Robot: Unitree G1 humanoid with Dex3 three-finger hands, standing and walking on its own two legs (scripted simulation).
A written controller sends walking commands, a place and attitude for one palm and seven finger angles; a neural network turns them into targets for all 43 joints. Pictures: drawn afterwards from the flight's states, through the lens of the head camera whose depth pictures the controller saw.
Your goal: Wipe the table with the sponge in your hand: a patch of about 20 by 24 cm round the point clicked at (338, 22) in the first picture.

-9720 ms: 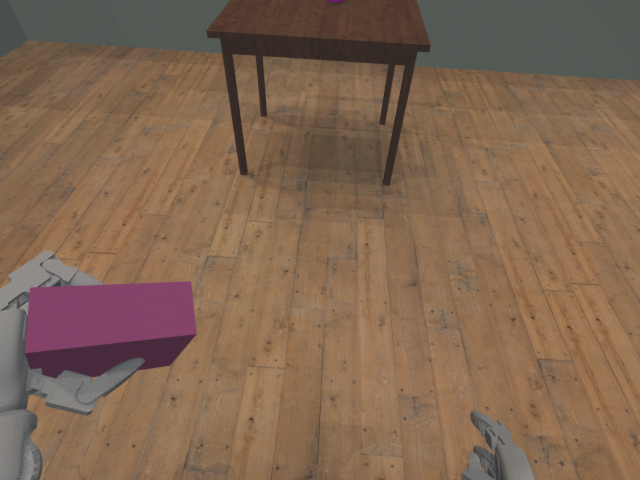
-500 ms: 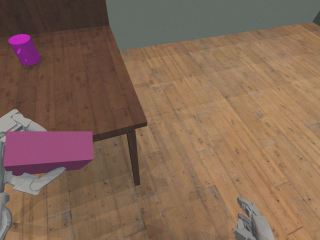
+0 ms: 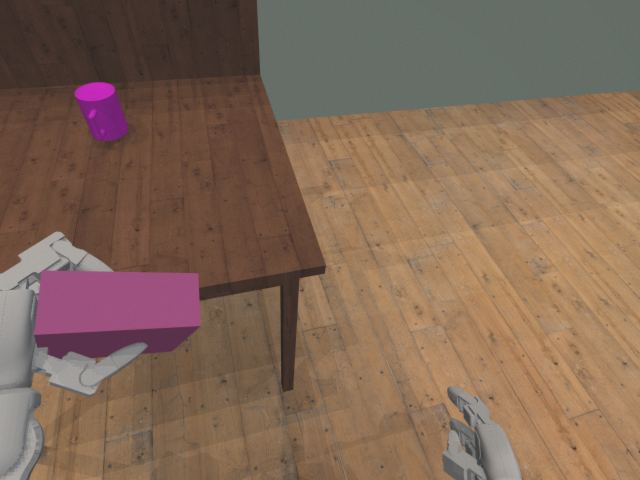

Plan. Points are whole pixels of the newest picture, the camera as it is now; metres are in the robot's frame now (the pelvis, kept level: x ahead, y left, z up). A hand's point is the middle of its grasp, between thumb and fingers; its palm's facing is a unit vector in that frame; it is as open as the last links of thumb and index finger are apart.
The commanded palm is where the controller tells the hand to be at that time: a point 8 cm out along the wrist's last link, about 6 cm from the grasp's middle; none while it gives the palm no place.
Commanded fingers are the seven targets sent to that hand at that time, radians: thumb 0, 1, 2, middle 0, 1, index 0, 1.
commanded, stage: come to a stop and stand still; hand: left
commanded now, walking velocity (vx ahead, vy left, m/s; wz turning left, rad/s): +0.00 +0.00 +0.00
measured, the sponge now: (141, 317) +0.24 +0.21 +0.12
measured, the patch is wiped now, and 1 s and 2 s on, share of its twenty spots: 0.00 0.00 0.00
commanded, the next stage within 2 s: look again from close up in 0.36 s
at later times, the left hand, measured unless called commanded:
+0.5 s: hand (113, 288) +0.25 +0.24 +0.15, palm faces +0.37 -0.84 -0.39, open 9.6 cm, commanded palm +0.19 +0.27 +0.17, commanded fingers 0.00 0.10 1.30 -1.20 -1.60 -1.20 -1.60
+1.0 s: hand (114, 298) +0.24 +0.23 +0.15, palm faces +0.37 -0.84 -0.40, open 9.6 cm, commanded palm +0.18 +0.27 +0.17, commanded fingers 0.00 0.10 1.30 -1.20 -1.60 -1.20 -1.60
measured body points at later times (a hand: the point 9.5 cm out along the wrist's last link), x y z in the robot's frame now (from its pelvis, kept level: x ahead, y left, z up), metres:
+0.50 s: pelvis +0.03 -0.01 +0.00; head +0.06 +0.00 +0.45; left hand +0.22 +0.28 +0.17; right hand +0.22 -0.23 -0.07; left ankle +0.03 +0.08 -0.74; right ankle +0.03 -0.12 -0.74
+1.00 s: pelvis +0.03 -0.02 +0.00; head +0.04 -0.01 +0.45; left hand +0.21 +0.27 +0.17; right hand +0.20 -0.24 -0.08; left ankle +0.03 +0.08 -0.74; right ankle +0.03 -0.12 -0.74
